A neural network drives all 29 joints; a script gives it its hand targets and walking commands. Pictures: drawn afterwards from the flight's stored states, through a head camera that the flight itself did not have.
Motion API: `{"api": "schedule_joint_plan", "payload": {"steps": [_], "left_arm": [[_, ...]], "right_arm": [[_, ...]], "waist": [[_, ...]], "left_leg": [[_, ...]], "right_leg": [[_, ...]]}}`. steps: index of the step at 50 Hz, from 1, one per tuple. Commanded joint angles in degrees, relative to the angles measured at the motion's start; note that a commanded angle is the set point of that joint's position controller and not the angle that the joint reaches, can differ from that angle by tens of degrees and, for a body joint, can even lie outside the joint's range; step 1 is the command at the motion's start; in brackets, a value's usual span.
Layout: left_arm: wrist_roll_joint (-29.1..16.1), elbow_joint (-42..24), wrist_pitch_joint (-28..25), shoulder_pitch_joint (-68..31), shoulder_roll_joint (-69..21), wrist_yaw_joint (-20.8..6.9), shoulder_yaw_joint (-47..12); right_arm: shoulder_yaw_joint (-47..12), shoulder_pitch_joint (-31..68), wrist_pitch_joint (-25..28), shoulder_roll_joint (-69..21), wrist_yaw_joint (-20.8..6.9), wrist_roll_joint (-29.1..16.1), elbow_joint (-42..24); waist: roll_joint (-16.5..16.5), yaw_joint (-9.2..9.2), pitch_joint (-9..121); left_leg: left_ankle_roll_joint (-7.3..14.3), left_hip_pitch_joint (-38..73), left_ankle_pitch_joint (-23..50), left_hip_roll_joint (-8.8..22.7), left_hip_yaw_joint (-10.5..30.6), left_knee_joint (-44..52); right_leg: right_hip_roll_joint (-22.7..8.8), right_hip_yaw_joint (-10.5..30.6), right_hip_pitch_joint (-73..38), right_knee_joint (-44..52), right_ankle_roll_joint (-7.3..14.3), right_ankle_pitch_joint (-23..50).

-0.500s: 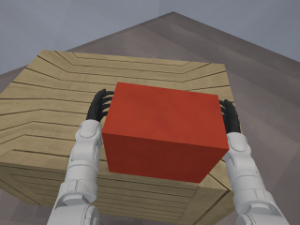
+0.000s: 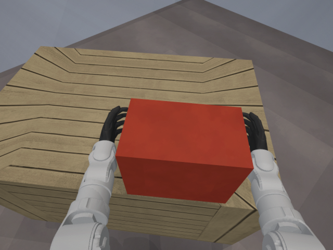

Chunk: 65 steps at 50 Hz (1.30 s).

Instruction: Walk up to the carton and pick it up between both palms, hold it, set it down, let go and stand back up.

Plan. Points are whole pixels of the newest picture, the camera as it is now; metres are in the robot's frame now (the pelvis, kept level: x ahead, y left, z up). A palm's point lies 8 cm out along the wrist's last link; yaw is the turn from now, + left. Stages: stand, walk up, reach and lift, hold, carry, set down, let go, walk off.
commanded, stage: set down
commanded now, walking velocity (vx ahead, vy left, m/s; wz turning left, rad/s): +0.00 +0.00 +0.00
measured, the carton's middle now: (180, 153) +0.36 -0.02 -0.01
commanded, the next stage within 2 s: none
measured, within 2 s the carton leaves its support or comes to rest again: rests again in 0.56 s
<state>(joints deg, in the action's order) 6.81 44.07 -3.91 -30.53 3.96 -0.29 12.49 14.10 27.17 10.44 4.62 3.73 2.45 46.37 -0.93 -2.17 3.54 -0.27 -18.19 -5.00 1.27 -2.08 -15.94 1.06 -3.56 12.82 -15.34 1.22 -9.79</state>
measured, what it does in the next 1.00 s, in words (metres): stands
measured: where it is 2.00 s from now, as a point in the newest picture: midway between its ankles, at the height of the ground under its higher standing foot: outside the picture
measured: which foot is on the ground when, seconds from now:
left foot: down 0.00-1.00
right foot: down 0.00-1.00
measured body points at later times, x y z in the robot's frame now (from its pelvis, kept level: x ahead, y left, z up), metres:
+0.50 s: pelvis -0.01 +0.01 +0.00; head +0.04 +0.01 +0.45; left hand +0.39 +0.16 +0.02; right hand +0.35 -0.21 +0.02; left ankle +0.02 +0.12 -0.75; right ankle -0.03 -0.10 -0.75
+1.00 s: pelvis -0.01 +0.01 +0.00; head +0.05 +0.01 +0.44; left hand +0.39 +0.16 +0.01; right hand +0.36 -0.21 +0.01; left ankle +0.02 +0.12 -0.75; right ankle -0.03 -0.10 -0.75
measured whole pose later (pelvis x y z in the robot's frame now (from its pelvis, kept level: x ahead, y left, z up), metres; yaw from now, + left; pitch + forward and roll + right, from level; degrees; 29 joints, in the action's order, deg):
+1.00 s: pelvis -0.01 +0.01 +0.00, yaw -1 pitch +12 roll -1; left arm 5.1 65.6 -23.6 -35.5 6.2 1.5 12.2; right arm 19.4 30.0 21.7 3.6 2.8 7.2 56.6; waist 0.1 -2.6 5.9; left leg 0.1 -26.0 -5.7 1.5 -2.7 -19.5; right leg 1.1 -2.9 20.9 -19.1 1.1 -10.3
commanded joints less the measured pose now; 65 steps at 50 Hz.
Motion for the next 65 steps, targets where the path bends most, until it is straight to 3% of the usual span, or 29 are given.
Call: {"api": "schedule_joint_plan", "payload": {"steps": [1, 9, 27, 46, 65], "left_arm": [[-0.7, -10.6, -6.5, -35.1, -34.4, -4.9, -22.9], [-0.8, -7.9, -9.8, -34.7, -35.1, -5.0, -23.3], [0.4, 0.2, -16.9, -37.8, -34.0, -3.3, -20.2], [2.2, 11.1, -23.2, -37.1, -30.1, -3.9, -15.7], [4.3, 17.9, -24.8, -35.3, -24.6, -3.5, -9.5]], "right_arm": [[-25.4, 33.0, 5.5, -34.4, -7.5, 1.7, -12.8], [-26.2, 31.5, 6.6, -34.7, -7.3, 1.6, -11.5], [-20.6, 32.7, 9.5, -34.5, -9.1, 5.4, -5.4], [-15.5, 29.6, 12.7, -34.3, -9.3, 9.6, 5.6], [-8.4, 28.4, 13.1, -30.1, -9.6, 12.4, 12.5]], "waist": [[0.4, -0.74, 36.8], [1.0, -1.21, 35.8], [1.9, -0.14, 34.5], [2.2, -0.50, 30.9], [1.7, 0.26, 25.5]], "left_leg": [[-0.8, 18.4, 18.2, -0.9, 1.2, -3.7], [-1.3, 18.1, 18.6, -0.6, 1.9, -4.4], [-1.2, 17.8, 11.7, 0.7, 1.5, -4.2], [-0.8, 12.0, 8.8, 0.4, 1.0, -4.7], [-0.6, 10.6, 3.3, 0.7, -0.1, -5.2]], "right_leg": [[-1.2, 1.0, -10.4, -3.6, -5.1, 36.0], [-0.9, 1.1, -8.6, -3.6, -4.6, 34.3], [-1.0, 0.9, 0.7, -1.5, -2.5, 17.3], [-1.9, 1.8, 1.9, -2.9, -2.7, 17.3], [-1.6, 1.7, 8.5, -2.4, -1.7, 6.2]]}}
